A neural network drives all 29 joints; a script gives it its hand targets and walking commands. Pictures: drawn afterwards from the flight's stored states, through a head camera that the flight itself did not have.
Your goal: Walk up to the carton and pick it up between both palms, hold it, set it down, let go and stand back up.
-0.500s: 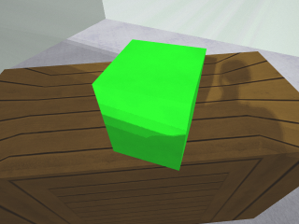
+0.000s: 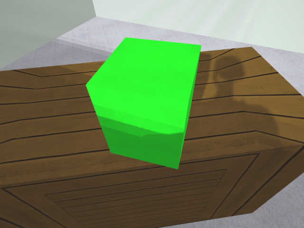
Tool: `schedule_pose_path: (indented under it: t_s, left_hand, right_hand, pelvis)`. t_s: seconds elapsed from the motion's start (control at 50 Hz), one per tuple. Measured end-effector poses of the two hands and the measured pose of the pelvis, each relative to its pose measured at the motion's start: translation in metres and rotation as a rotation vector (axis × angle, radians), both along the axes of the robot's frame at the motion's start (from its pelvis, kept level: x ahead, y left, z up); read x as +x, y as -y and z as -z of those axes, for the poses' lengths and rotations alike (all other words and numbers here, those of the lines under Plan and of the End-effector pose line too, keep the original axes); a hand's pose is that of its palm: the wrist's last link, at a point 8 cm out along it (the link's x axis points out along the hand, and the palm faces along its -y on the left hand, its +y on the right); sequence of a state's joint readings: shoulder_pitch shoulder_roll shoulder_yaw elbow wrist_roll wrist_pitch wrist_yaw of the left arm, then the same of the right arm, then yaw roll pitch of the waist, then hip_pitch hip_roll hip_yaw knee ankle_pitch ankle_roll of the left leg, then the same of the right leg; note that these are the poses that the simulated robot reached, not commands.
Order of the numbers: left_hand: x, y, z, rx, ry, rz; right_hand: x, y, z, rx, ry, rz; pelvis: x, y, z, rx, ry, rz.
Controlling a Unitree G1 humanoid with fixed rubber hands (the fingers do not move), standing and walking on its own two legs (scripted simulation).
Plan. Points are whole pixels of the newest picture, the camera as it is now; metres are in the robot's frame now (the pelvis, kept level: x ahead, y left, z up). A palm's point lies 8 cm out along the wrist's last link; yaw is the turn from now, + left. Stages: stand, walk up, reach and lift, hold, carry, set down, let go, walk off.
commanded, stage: walk up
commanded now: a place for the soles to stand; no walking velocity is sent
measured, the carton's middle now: (151, 103) +0.42 +0.02 +0.13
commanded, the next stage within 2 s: reach and lift in 0.04 s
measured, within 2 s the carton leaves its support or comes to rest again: neither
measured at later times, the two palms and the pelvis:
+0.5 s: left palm out of the picture +0.08 +0.24 -0.08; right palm out of the picture +0.09 -0.22 -0.07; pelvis -0.05 +0.01 +0.00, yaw +1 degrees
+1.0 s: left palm out of the picture +0.07 +0.27 -0.02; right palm out of the picture +0.08 -0.18 -0.02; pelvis -0.08 +0.00 +0.00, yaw +3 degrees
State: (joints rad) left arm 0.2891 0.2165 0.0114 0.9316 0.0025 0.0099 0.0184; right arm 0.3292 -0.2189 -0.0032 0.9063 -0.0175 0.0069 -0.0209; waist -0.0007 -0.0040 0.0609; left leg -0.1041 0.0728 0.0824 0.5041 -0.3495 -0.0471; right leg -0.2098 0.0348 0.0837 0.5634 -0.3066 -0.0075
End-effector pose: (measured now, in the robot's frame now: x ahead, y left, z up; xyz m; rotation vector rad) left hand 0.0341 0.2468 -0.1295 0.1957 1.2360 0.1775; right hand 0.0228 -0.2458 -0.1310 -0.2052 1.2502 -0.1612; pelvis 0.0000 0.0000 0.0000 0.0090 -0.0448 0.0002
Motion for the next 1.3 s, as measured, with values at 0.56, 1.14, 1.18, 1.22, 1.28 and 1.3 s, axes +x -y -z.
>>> schedule_pose_path:
  t_s: [0.56, 1.14, 1.18, 1.22, 1.28, 1.3]
  left_hand:
    - [0.021, -0.004, -0.047, -0.040, 0.117, 0.043]
    - [0.021, -0.017, -0.112, -0.080, 0.474, 0.081]
    - [0.021, -0.016, -0.116, -0.085, 0.493, 0.075]
    - [0.024, -0.017, -0.121, -0.086, 0.511, 0.071]
    - [0.030, -0.021, -0.133, -0.084, 0.539, 0.067]
    - [0.032, -0.023, -0.137, -0.081, 0.548, 0.067]
  right_hand:
    - [0.045, -0.031, -0.055, -0.001, 0.362, 0.031]
    - [0.060, -0.056, -0.124, 0.064, 0.555, 0.077]
    - [0.070, -0.054, -0.132, 0.060, 0.590, 0.077]
    - [0.081, -0.055, -0.139, 0.062, 0.613, 0.075]
    - [0.094, -0.065, -0.146, 0.078, 0.620, 0.071]
    - [0.097, -0.070, -0.147, 0.087, 0.614, 0.068]
  pelvis:
    - [-0.060, -0.008, 0.000, -0.010, 0.123, -0.012]
    - [-0.066, 0.004, -0.002, -0.032, 0.138, -0.086]
    - [-0.062, 0.007, -0.002, -0.030, 0.130, -0.099]
    - [-0.058, 0.009, -0.002, -0.025, 0.125, -0.112]
    - [-0.050, 0.013, -0.003, -0.016, 0.119, -0.130]
    - [-0.048, 0.014, -0.004, -0.014, 0.118, -0.135]
